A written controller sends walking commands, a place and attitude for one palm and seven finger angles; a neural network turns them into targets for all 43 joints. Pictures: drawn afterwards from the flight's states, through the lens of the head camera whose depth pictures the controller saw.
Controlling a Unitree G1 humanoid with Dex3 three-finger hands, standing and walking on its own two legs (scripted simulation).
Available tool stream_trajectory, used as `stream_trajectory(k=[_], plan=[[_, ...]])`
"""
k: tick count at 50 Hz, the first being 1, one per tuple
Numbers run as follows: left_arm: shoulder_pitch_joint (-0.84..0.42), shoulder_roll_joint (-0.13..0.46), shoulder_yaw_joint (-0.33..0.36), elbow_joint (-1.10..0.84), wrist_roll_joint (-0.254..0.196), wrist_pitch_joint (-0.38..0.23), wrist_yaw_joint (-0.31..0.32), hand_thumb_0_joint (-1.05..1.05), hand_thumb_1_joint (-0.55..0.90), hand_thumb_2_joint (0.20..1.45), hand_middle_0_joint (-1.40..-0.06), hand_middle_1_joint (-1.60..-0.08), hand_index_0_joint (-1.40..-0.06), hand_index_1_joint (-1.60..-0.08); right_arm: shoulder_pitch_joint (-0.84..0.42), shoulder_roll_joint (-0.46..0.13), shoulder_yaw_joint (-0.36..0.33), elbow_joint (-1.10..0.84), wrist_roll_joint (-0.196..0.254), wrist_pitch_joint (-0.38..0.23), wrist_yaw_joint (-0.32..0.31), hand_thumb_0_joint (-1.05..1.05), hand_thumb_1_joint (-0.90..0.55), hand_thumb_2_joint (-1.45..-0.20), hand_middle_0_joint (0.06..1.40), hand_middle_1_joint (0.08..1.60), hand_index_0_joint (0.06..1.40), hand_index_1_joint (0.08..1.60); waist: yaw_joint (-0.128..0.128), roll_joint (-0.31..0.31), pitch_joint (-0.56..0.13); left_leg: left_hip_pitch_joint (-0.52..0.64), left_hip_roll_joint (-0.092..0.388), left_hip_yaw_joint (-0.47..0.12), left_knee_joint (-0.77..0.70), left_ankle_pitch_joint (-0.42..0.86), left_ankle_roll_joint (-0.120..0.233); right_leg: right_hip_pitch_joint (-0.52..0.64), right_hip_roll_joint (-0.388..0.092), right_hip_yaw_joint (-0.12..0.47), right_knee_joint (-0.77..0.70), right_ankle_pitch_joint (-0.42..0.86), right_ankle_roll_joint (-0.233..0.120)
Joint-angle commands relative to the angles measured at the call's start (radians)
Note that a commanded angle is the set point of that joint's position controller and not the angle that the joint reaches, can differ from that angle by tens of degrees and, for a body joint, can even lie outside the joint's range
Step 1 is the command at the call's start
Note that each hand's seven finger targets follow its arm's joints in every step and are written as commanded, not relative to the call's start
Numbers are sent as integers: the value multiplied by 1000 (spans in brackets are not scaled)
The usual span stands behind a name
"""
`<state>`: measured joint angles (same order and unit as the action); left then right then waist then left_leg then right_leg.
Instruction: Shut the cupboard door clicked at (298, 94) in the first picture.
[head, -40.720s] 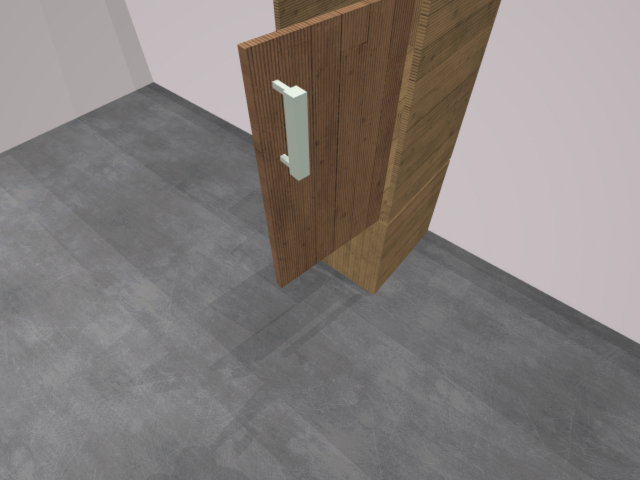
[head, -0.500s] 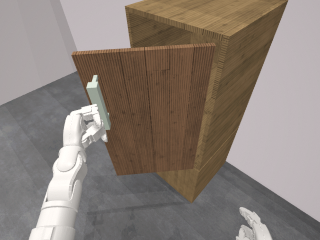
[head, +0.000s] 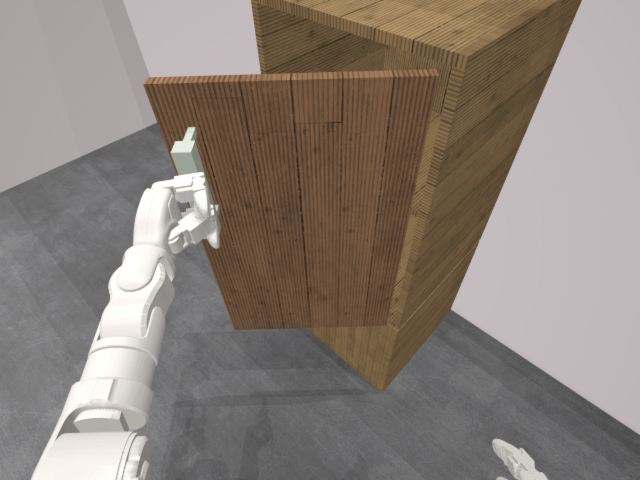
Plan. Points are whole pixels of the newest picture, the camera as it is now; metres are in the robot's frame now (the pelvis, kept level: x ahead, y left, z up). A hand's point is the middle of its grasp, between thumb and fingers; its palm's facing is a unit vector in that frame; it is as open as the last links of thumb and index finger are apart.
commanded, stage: push the door shut along its arc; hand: left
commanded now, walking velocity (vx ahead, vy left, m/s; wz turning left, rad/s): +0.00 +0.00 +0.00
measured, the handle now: (201, 184) +0.47 +0.19 +0.13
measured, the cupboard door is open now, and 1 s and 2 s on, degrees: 45 28 14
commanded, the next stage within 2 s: pull the fist back off the door in 1.42 s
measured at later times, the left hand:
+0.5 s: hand (219, 188) +0.45 +0.16 +0.14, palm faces -0.10 -0.99 -0.03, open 3.3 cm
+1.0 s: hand (274, 157) +0.52 +0.09 +0.14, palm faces -0.24 -0.97 -0.03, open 2.9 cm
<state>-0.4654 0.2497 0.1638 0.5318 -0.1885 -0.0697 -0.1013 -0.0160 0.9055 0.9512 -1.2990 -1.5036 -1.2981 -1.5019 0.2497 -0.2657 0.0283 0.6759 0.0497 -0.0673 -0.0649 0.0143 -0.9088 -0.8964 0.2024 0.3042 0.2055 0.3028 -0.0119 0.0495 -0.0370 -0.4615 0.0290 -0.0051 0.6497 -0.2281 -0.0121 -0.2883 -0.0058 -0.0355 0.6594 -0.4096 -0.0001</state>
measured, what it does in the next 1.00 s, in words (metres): stands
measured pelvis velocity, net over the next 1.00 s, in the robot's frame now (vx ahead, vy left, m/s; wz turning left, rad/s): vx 0.00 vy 0.01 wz -0.05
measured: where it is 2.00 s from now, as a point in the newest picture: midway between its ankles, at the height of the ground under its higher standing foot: outside the picture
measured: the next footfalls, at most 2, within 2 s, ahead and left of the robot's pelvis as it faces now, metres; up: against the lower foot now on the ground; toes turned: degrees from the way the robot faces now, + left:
none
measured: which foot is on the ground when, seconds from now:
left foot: down 0.00-1.00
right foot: down 0.00-1.00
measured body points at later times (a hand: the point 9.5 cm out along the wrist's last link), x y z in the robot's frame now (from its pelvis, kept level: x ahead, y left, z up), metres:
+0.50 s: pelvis -0.01 +0.01 -0.01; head +0.03 +0.01 +0.44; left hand +0.45 +0.21 +0.14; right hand +0.05 -0.26 -0.13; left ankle +0.07 +0.13 -0.72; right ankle -0.04 -0.12 -0.72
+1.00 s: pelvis +0.00 +0.01 -0.02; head +0.08 +0.00 +0.42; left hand +0.53 +0.15 +0.14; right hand -0.04 -0.26 -0.14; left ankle +0.07 +0.13 -0.72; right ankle -0.04 -0.12 -0.72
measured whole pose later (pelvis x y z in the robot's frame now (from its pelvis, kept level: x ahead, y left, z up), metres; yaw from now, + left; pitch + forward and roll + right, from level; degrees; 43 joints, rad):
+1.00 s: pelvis +0.00 +0.01 -0.02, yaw -3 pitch +14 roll -2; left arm -1.09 0.45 0.30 1.24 -0.09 -0.24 -0.29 -0.01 0.86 0.92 -1.30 -1.50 -1.30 -1.50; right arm 0.44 -0.28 0.01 0.71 0.01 -0.07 -0.02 0.01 -0.91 -0.90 0.20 0.30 0.21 0.30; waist -0.19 0.06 -0.07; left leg -0.78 0.06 0.02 0.81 -0.28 0.00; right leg -0.62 0.02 0.00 0.81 -0.44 0.01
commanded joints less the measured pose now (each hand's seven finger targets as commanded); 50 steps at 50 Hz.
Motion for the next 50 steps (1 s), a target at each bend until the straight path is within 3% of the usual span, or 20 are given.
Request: stream_trajectory(k=[1, 3, 5, 11, 13, 14, 16, 19, 22, 25, 27, 30, 32, 34, 37, 40, 43, 44, 46, 50], plan=[[-586, 143, -1, -128, -7, -83, -22, 0, 900, 900, -1300, -1500, -1300, -1500, -45, -120, -52, -116, -3, -55, -11, 0, -900, -900, 200, 300, 200, 300, -68, -56, -248, 294, -32, -4, -40, 43, 47, -181, 32, 12, -136, 227, -1], [-657, 152, -4, -82, -6, -100, -36, 0, 900, 900, -1300, -1500, -1300, -1500, -27, -123, -53, -102, -4, -57, -12, 0, -900, -900, 200, 300, 200, 300, -80, -30, -250, 297, -32, -10, -35, 29, 44, -207, 34, 9, -132, 203, -4], [-670, 183, 19, -39, -10, -117, -49, 0, 900, 900, -1300, -1500, -1300, -1500, -13, -131, -57, -97, -6, -60, -12, 0, -900, -900, 200, 300, 200, 300, -76, -52, -282, 292, -32, -13, -28, 34, 47, -199, 34, 12, -127, 207, -3], [-775, 187, 8, 86, -15, -160, -96, 0, 900, 900, -1300, -1500, -1300, -1500, 33, -141, -63, -82, -5, -69, -6, 0, -900, -900, 200, 300, 200, 300, -94, -34, -308, 294, -29, -23, -9, 43, 46, -242, 40, 6, -103, 210, -8], [-824, 176, -8, 124, -17, -169, -110, 0, 900, 900, -1300, -1500, -1300, -1500, 41, -143, -63, -78, -4, -71, -4, 0, -900, -900, 200, 300, 200, 300, -108, -23, -293, 286, -28, -24, -7, 15, 44, -273, 42, 2, -101, 178, -8], [-834, 211, 18, 153, -16, -177, -111, 0, 900, 900, -1300, -1500, -1300, -1500, 58, -150, -66, -70, -5, -71, -7, 0, -900, -900, 200, 300, 200, 300, -112, -53, -288, 275, -26, -26, -3, 9, 48, -269, 43, 2, -102, 169, -7], [-881, 194, -3, 187, -16, -185, -123, 0, 900, 900, -1300, -1500, -1300, -1500, 61, -150, -64, -66, -4, -75, -5, 0, -900, -900, 200, 300, 200, 300, -121, -20, -283, 269, -25, -29, 0, -7, 45, -302, 42, 3, -94, 152, -8], [-920, 238, 23, 265, -15, -194, -135, 0, 900, 900, -1300, -1500, -1300, -1500, 96, -165, -66, -51, -8, -77, -8, 0, -900, -900, 200, 300, 200, 300, -137, -54, -275, 238, -24, -35, 8, -34, 48, -325, 44, 3, -88, 122, -7], [-985, 210, -9, 303, -12, -198, -153, 0, 900, 900, -1300, -1500, -1300, -1500, 110, -167, -68, -43, -10, -84, -4, 0, -900, -900, 200, 300, 200, 300, -153, -16, -298, 246, -19, -45, 17, -49, 41, -370, 44, 0, -70, 103, -9], [-1044, 225, -8, 309, -6, -209, -163, 0, 900, 900, -1300, -1500, -1300, -1500, 134, -175, -72, -31, -14, -91, -2, 0, -900, -900, 200, 300, 200, 300, -164, 17, -341, 269, -15, -59, 33, -25, 38, -395, 45, -3, -50, 113, -13], [-1088, 186, -40, 307, -1, -212, -169, 0, 900, 900, -1300, -1500, -1300, -1500, 147, -174, -78, -27, -17, -97, 0, 0, -900, -900, 200, 300, 200, 300, -179, 46, -371, 299, -11, -67, 41, -20, 34, -429, 46, -7, -41, 109, -14], [-1122, 175, -50, 338, 1, -206, -169, 0, 900, 900, -1300, -1500, -1300, -1500, 170, -180, -79, -13, -21, -102, 1, 0, -900, -900, 200, 300, 200, 300, -194, 30, -366, 295, -7, -80, 47, -16, 34, -458, 49, -14, -29, 106, -14], [-1146, 198, -25, 356, 0, -200, -164, 0, 900, 900, -1300, -1500, -1300, -1500, 182, -183, -79, -8, -24, -104, 4, 0, -900, -900, 200, 300, 200, 300, -190, 31, -381, 288, -8, -82, 50, -15, 33, -461, 49, -16, -25, 104, -17], [-1130, 297, 64, 393, 12, -197, -147, 0, 900, 900, -1300, -1500, -1300, -1500, 208, -192, -78, -4, -33, -99, 4, 0, -900, -900, 200, 300, 200, 300, -173, 19, -407, 266, -6, -85, 57, 19, 35, -442, 50, -19, -13, 119, -19], [-1140, 342, 106, 416, 40, -204, -131, 0, 900, 900, -1300, -1500, -1300, -1500, 217, -186, -77, -17, -41, -92, 17, 0, -900, -900, 200, 300, 200, 300, -163, 36, -430, 248, -5, -80, 66, 53, 31, -434, 50, -12, -4, 140, -19], [-1113, 437, 178, 469, 76, -217, -121, 0, 900, 900, -1300, -1500, -1300, -1500, 242, -193, -78, -26, -48, -75, 25, 0, -900, -900, 200, 300, 200, 300, -156, 16, -447, 209, -2, -71, 83, 94, 34, -418, 53, -6, 9, 176, -16], [-1108, 430, 163, 509, 92, -219, -139, 0, 900, 900, -1300, -1500, -1300, -1500, 258, -193, -82, -43, -47, -57, 33, 0, -900, -900, 200, 300, 200, 300, -170, -6, -426, 161, -4, -51, 98, 101, 38, -410, 58, 3, 9, 213, -10], [-1114, 455, 186, 511, 92, -226, -144, 0, 900, 900, -1300, -1500, -1300, -1500, 274, -196, -85, -42, -50, -51, 30, 0, -900, -900, 200, 300, 200, 300, -175, -23, -443, 162, -3, -48, 108, 126, 43, -396, 59, 2, 14, 238, -10], [-1146, 429, 157, 472, 90, -232, -168, 0, 900, 900, -1300, -1500, -1300, -1500, 275, -193, -90, -47, -47, -41, 32, 0, -900, -900, 200, 300, 200, 300, -183, 2, -478, 183, -4, -46, 120, 149, 42, -403, 61, 7, 18, 273, -7], [-1214, 433, 144, 504, 71, -213, -206, 0, 900, 900, -1300, -1500, -1300, -1500, 295, -195, -91, -26, -43, -27, 24, 0, -900, -900, 200, 300, 200, 300, -220, -27, -428, 144, -5, -39, 130, 107, 52, -423, 67, 18, -3, 263, 0]])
